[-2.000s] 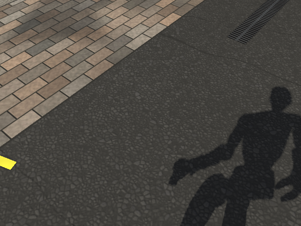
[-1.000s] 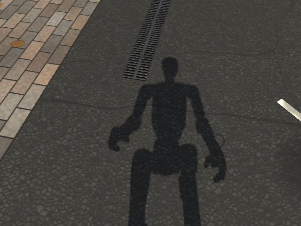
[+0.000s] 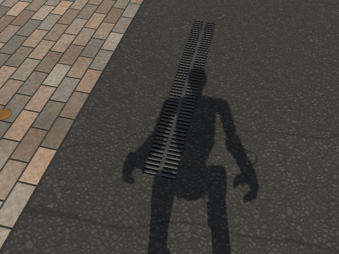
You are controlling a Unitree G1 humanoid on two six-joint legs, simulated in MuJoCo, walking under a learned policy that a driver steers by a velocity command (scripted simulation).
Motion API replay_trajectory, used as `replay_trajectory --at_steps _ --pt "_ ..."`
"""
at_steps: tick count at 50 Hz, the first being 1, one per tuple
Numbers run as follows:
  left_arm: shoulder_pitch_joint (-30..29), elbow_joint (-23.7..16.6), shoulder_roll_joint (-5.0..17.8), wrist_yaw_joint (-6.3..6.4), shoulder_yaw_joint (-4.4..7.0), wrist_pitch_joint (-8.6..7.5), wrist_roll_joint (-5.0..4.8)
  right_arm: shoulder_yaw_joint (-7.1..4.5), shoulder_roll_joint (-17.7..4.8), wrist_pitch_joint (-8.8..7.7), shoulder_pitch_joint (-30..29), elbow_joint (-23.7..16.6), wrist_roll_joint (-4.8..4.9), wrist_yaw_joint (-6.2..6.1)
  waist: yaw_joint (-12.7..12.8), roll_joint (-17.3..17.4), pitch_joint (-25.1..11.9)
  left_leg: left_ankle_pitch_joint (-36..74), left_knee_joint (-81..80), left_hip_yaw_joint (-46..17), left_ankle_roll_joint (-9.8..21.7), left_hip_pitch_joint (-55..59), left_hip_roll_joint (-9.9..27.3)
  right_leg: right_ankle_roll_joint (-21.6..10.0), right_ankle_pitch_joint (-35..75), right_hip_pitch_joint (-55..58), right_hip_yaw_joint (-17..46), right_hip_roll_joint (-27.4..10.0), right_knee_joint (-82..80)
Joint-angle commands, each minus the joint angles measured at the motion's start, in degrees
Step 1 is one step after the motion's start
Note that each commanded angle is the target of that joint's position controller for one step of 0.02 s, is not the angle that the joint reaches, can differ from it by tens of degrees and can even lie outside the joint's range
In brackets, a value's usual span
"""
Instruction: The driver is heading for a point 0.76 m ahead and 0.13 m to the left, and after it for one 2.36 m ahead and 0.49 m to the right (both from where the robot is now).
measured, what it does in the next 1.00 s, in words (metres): walks ahead: right foot, then left foot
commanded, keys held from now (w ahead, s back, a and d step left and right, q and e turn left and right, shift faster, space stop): w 0.12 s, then no key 0.44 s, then q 0.44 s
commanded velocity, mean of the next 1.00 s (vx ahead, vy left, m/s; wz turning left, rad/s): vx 0.18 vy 0.00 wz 0.14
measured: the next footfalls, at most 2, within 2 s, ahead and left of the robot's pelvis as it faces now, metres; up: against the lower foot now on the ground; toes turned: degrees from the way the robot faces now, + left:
right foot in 0.26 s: +0.33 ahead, -0.16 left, +0.00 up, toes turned -2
left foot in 0.60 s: +0.31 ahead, +0.09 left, +0.00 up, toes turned +1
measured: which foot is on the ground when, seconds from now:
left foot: down 0.00-0.26, up 0.28-0.58, down 0.60-0.84, up 0.86-1.00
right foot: up 0.00-0.24, down 0.26-1.00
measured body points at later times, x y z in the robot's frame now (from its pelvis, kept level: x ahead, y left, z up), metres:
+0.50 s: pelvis +0.21 -0.06 -0.01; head +0.25 -0.08 +0.44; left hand +0.34 +0.19 -0.13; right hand +0.30 -0.34 -0.15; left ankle +0.23 +0.10 -0.71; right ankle +0.29 -0.15 -0.75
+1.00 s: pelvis +0.27 -0.03 -0.01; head +0.30 -0.01 +0.44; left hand +0.32 +0.27 -0.14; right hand +0.45 -0.28 -0.12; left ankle +0.25 +0.08 -0.71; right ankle +0.29 -0.16 -0.75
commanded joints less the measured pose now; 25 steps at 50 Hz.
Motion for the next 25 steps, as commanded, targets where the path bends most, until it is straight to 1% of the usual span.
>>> replay_trajectory --at_steps 1,4,6,7,8,10,11,12,13,14,15,16,17,18,19,20,21,22,24,25 --pt "-1.04 -3.19 2.44 -0.05 0.47 -0.34 0.37 -2.03 -9.15 -0.97 -2.66 -3.25 0.29 -0.84 1.63 5.41 0.32 9.73 -11.0 -10.48 9.25 0.57 15.09 1.03 9.67 -2.43 1.03 -1.61 -8.58" --pt "-7.02 -4.45 1.27 -0.74 -0.13 -0.9 0.05 -2.15 -9.95 -0.59 0.05 -1.92 0.82 -1.32 -0.53 5.33 1.49 9.44 -11.19 -6.87 7.69 1.13 13.56 1.02 17.23 0.43 -0.93 0.36 -18.77" --pt "-10.54 -5.46 1.3 -1.27 -0.33 -1.13 -0.31 -2.29 -10.45 -0.21 2.63 -0.62 1.15 -1.4 -1.94 5.32 2.31 8.39 -10.55 -6.82 7.61 3.57 14.54 0.87 18.37 0.87 -1.42 1.26 -22.38" --pt "-11.93 -5.99 1.38 -1.57 -0.36 -1.3 -0.25 -2.22 -10.24 0.19 3.23 -0.03 1.1 -1.49 -2.19 5.16 3.08 11.38 -9.14 -6.61 7.31 5.12 14.91 0.53 18.17 0.8 -1.37 1.79 -24.28" --pt "-12.76 -6.41 1.55 -1.91 -0.34 -1.53 -0.05 -2.21 -10.15 0.69 3.72 0.47 1.01 -1.64 -2.17 5.36 3.07 15.64 -7.15 -6.41 6.75 7.02 15.31 0.03 17.5 1.17 -1.5 2.55 -25.91" --pt "-11.62 -6.42 2.77 -2.52 0.09 -1.95 0.35 -2.39 -10.58 1.57 3.44 1.07 0.95 -2.0 -0.72 6.77 1.17 23.49 -2.12 -6.52 4.97 10.43 16.12 -1.5 15.05 4.17 -1.2 3.72 -28.17" --pt "-9.06 -5.61 3.83 -2.59 0.51 -2.07 0.58 -2.52 -10.97 1.87 2.53 1.04 0.98 -2.17 0.88 7.51 -0.7 27.84 1.06 -6.6 3.96 11.23 15.97 -2.36 14.4 7.97 -1.55 4.68 -28.97" --pt "-3.51 -3.67 5.16 -2.43 1.24 -2.2 1.01 -2.47 -10.96 2.13 0.88 0.68 1.15 -2.35 4.02 7.29 -3.73 33.29 6.9 -5.58 2.48 10.84 14.08 -3.57 16.67 15.47 -2.83 6.22 -31.11" --pt "2.33 -1.82 8.2 -2.02 2.25 -2.34 1.57 -1.9 -9.44 2.11 1.87 0.4 0.71 -2.43 6.11 4.76 -8.46 30.14 15.91 -3.6 0.04 7.51 10.47 -5.27 29.84 26.24 -1.8 4.02 -31.56" --pt "7.59 -1.18 12.38 -1.52 2.83 -2.0 2.9 -0.39 -5.3 1.48 6.58 -0.57 -1.06 -2.17 5.21 -4.82 -17.67 7.75 33.44 -1.86 -3.4 -7.95 5.46 -11.54 50.62 47.17 11.5 -8.86 -25.38" --pt "8.98 -0.49 10.68 -1.56 2.21 -1.04 2.01 0.82 -1.95 1.1 13.39 1.72 -0.44 -1.73 4.3 -13.94 -25.71 -31.19 48.5 -5.4 -5.84 -18.82 -0.27 -19.51 55.73 56.66 25.09 -18.14 -26.75" --pt "8.85 -0.57 8.06 -1.83 1.61 -0.31 0.67 -0.75 -7.91 1.2 10.88 2.35 1.11 -1.57 6.13 -7.56 -24.9 -31.78 53.15 -10.48 -5.65 -20.53 1.74 -18.33 44.49 51.83 23.97 -15.45 -29.71" --pt "3.74 -1.12 7.1 -1.72 1.21 -0.07 0.28 -1.22 -9.09 1.62 5.3 0.72 2.19 -1.82 5.26 -4.98 -16.16 -28.57 53.08 -8.25 -5.55 -24.46 4.06 -16.09 37.44 44.1 18.44 -13.12 -32.26" --pt "-0.7 -1.55 5.21 -1.58 0.53 -0.03 0.62 -1.22 -8.3 2.37 2.09 0.26 1.67 -2.43 4.0 -1.61 -11.01 -24.54 50.18 -6.91 -6.01 -24.14 6.28 -14.56 32.72 36.14 14.78 -10.57 -34.81" --pt "-4.11 -1.7 3.45 -1.49 -0.03 -0.06 1.05 -1.4 -7.54 3.44 1.43 0.25 0.96 -3.0 2.09 -1.35 -8.22 -21.12 46.21 -7.14 -6.36 -20.39 8.26 -13.49 28.93 28.52 11.96 -9.08 -37.15" --pt "-6.19 -1.41 3.0 -1.5 -0.14 -0.09 1.78 -1.3 -6.39 4.43 2.37 0.48 0.65 -3.39 0.37 -3.43 -7.24 -18.34 42.68 -6.95 -6.72 -15.0 8.96 -12.81 26.34 22.37 9.74 -7.53 -39.34" --pt "-7.6 -1.06 2.94 -1.54 -0.13 -0.18 2.27 -1.1 -5.13 5.09 3.42 0.92 0.46 -3.72 -0.58 -4.7 -6.95 -16.69 39.2 -5.99 -7.01 -11.2 8.56 -12.8 25.53 18.7 7.53 -6.32 -40.62" --pt "-8.53 -0.69 2.99 -1.45 -0.13 -0.27 2.51 -0.91 -4.2 5.42 3.95 1.16 0.32 -4.02 -1.15 -5.22 -7.06 -15.94 35.15 -5.39 -7.21 -8.54 8.28 -13.0 25.77 16.74 5.69 -5.56 -41.11" --pt "-8.46 0.4 3.6 -1.08 0.03 -0.2 2.28 -0.63 -3.74 5.72 2.6 1.12 -0.02 -4.26 -0.6 -5.24 -8.19 -11.68 27.77 -4.84 -7.03 -5.15 8.03 -13.1 22.88 16.47 4.34 -5.09 -41.58" --pt "-8.01 1.03 4.01 -0.88 0.1 0.04 2.03 -0.71 -4.12 5.91 1.79 1.12 -0.04 -4.23 -0.16 -4.9 -8.65 -8.72 25.07 -4.62 -6.85 -3.76 7.88 -12.96 18.61 16.73 4.55 -5.25 -42.05"
Keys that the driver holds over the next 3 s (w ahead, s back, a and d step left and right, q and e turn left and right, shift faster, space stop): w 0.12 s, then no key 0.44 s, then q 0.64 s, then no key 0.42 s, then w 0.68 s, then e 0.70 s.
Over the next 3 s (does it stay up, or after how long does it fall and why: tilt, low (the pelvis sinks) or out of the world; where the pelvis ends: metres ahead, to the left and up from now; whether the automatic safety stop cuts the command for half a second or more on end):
stays up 0.70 0.17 0.00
